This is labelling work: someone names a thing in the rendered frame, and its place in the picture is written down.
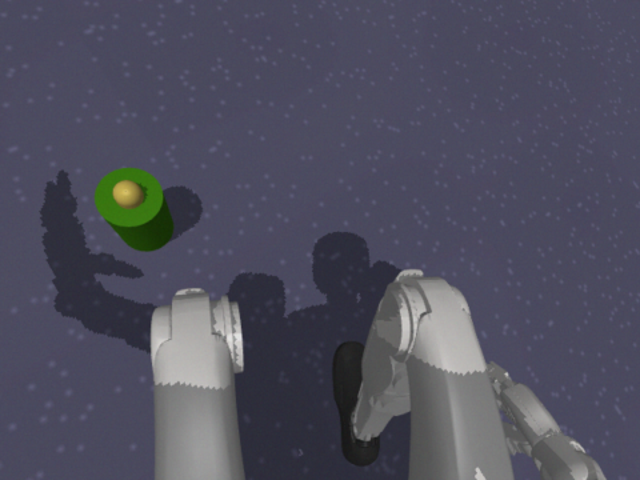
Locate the right robot hand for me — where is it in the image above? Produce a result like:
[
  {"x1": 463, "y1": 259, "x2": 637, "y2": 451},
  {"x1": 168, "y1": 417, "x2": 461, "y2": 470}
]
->
[{"x1": 486, "y1": 361, "x2": 564, "y2": 457}]

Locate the right robot foot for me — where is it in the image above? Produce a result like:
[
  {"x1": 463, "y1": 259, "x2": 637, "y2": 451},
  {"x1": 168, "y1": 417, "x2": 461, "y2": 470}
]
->
[{"x1": 333, "y1": 341, "x2": 380, "y2": 466}]

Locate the right robot arm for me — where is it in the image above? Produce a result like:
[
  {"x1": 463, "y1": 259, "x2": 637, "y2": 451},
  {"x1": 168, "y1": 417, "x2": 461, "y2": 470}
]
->
[{"x1": 531, "y1": 435, "x2": 606, "y2": 480}]

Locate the bottle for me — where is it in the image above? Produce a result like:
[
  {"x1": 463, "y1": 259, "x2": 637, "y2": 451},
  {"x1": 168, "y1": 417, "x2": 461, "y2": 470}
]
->
[{"x1": 94, "y1": 168, "x2": 174, "y2": 252}]

